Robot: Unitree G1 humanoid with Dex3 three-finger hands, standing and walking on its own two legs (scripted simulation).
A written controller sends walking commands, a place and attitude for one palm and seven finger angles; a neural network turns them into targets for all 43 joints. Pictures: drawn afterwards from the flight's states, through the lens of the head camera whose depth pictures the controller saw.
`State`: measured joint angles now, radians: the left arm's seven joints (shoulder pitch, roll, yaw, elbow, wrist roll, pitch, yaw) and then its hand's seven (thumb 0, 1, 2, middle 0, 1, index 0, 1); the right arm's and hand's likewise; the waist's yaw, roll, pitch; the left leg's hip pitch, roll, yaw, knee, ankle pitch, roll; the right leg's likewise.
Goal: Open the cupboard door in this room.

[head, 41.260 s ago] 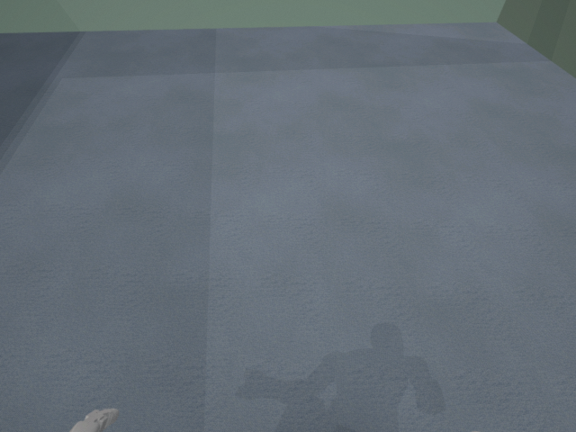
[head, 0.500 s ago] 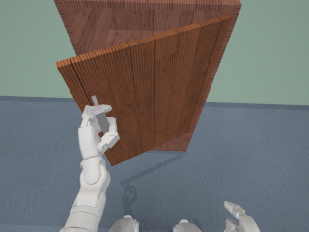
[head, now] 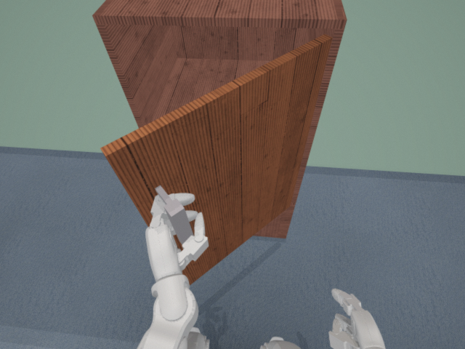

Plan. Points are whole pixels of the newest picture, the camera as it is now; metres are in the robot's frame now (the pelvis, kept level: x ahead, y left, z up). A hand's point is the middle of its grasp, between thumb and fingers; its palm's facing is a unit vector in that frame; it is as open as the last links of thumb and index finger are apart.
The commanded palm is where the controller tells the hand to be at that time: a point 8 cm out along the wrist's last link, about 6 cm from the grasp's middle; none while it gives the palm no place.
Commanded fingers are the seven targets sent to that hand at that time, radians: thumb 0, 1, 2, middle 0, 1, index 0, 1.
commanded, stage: open thumb and fingers to let go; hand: left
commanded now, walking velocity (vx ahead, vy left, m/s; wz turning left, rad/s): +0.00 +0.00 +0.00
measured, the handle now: (175, 217) +0.33 +0.11 +0.04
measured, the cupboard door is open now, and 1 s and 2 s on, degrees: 45 46 45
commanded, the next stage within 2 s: slide the hand sideways off the handle in 0.64 s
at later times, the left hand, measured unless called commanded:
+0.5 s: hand (189, 234) +0.30 +0.09 +0.04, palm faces +0.30 -0.95 +0.00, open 14.1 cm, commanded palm +0.25 +0.14 +0.04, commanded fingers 0.00 -0.50 0.30 -0.19 -0.55 -0.19 -0.55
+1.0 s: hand (180, 263) +0.25 +0.09 +0.05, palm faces -0.23 -0.97 +0.05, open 16.2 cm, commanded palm +0.24 +0.15 +0.04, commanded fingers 0.00 -0.50 0.30 -0.15 -0.30 -0.15 -0.30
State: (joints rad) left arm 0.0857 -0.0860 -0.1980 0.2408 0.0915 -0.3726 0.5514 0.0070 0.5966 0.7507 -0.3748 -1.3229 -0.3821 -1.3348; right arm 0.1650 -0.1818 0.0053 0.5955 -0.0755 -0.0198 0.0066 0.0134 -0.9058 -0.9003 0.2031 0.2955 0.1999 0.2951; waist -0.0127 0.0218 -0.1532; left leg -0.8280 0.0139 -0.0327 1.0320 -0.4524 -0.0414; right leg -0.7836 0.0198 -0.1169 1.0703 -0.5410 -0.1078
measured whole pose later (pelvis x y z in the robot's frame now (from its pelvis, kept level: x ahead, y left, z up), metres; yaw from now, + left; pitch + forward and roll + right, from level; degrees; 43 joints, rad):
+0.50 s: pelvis +0.01 +0.02 +0.00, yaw -1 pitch +15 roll +2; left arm 0.13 -0.09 -0.18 0.21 0.06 -0.39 0.49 -0.01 -0.45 0.32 -0.26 -0.97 -0.31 -0.98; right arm 0.20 -0.19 -0.02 0.59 -0.07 -0.01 0.01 0.01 -0.91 -0.90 0.20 0.30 0.20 0.29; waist -0.01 0.02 -0.17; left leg -0.82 0.00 -0.02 1.03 -0.46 -0.03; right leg -0.79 0.02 -0.09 1.06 -0.54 -0.09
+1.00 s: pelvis +0.00 +0.05 +0.00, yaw -2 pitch +13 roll -1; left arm 0.20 0.06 -0.26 0.08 -0.09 -0.35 0.00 -0.02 -0.50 0.30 -0.19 -0.35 -0.15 -0.36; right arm 0.23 -0.22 0.02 0.49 0.00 -0.04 0.00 0.02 -0.91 -0.90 0.20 0.30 0.20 0.30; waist -0.01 0.06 -0.14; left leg -0.83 -0.01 0.00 1.09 -0.48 0.02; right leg -0.77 0.01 -0.07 1.08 -0.53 -0.04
